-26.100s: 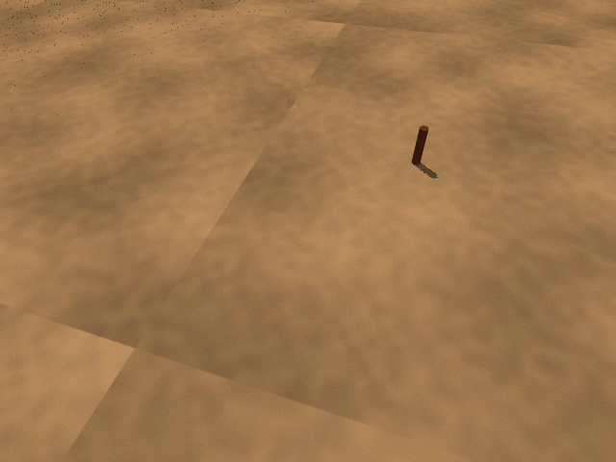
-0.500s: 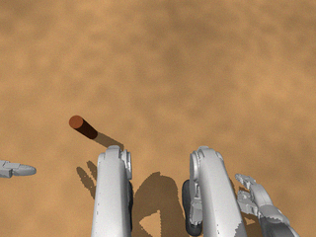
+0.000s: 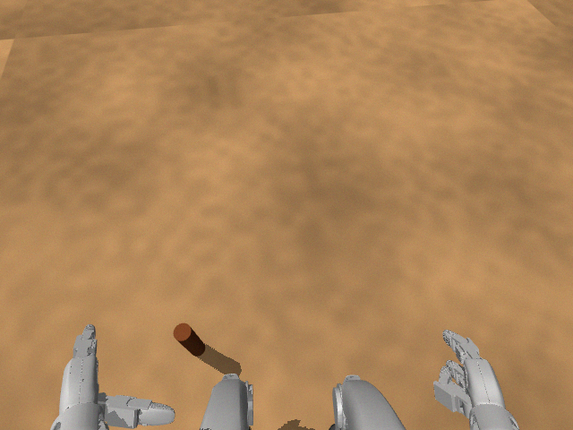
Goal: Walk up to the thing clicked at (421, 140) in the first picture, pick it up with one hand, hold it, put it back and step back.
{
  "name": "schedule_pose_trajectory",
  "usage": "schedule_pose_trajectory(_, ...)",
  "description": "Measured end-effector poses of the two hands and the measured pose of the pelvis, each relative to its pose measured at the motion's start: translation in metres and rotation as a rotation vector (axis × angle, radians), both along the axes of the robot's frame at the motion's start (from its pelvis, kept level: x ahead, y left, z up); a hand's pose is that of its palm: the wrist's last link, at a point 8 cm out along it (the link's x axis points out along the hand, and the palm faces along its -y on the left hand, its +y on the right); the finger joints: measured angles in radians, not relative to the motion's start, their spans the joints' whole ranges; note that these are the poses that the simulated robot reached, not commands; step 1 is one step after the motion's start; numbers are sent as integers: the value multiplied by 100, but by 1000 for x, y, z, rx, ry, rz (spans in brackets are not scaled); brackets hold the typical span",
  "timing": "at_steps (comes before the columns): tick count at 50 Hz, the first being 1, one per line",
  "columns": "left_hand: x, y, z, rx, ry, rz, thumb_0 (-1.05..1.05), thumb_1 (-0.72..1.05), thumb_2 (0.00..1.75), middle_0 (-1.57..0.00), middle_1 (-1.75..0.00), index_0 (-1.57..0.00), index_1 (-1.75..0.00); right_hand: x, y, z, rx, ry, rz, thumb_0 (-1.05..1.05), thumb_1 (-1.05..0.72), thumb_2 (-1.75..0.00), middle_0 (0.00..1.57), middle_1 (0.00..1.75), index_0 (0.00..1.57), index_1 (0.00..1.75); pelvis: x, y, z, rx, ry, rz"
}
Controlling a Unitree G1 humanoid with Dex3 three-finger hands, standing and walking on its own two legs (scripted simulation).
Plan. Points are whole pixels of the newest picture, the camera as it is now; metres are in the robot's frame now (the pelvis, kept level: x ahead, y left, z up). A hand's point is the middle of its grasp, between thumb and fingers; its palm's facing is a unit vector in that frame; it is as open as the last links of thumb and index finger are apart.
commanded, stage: home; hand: left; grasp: from the side
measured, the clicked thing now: (190, 341) +0.36 +0.26 -0.55
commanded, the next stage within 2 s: none
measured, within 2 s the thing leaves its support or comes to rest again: neither
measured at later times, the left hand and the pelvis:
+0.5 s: hand (139, 389) +0.19 +0.19 +0.00, palm faces +0.12 -0.95 -0.30, open 17.6 cm; pelvis +0.03 +0.00 +0.06, yaw +1 degrees
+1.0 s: hand (147, 399) +0.18 +0.18 +0.01, palm faces +0.11 -0.95 -0.29, open 17.6 cm; pelvis +0.01 +0.00 +0.07, yaw +1 degrees
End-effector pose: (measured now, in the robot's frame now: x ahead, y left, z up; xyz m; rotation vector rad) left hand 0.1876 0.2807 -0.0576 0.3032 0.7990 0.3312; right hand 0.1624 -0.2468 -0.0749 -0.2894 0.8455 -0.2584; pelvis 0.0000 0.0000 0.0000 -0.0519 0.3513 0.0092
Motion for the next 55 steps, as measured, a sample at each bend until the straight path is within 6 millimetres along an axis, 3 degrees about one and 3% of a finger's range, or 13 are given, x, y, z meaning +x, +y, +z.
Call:
schedule_pose_trajectory(7, 1, -25, 55, -38, -32, -53, 0, -52, 7, -6, -6, -6, -5, 2, 11, 42, 9, -56, -34, 1, -90, -90, 20, 30, 20, 30, 21, 6, 38, 2, -88, 6)
schedule_pose_trajectory(15, -2, -44, 93, -74, -86, -96, 0, -55, 5, -6, -6, -6, -5, 13, 22, 63, 41, -127, -29, 1, -90, -90, 20, 30, 20, 30, 33, 9, 55, 7, -153, 3)
schedule_pose_trajectory(26, -18, -45, 91, -83, -48, -75, 0, -57, 4, -6, -5, -6, -4, 23, 20, 73, 34, -169, 27, 1, -90, -90, 20, 30, 20, 30, 27, 4, 61, 15, -189, 10)
schedule_pose_trajectory(40, -24, -55, 94, -93, -56, -84, -1, -57, 4, -5, -5, -5, -4, 7, 7, 74, 24, -160, 17, 1, -90, -90, 20, 30, 20, 30, 18, -3, 64, 21, -209, 8)
schedule_pose_trajectory(55, -28, -55, 94, -90, -52, -94, -1, -57, 4, -5, -5, -5, -5, -2, 7, 72, 31, -160, 8, 1, -90, -90, 20, 30, 20, 30, 13, -3, 65, 24, -216, 3)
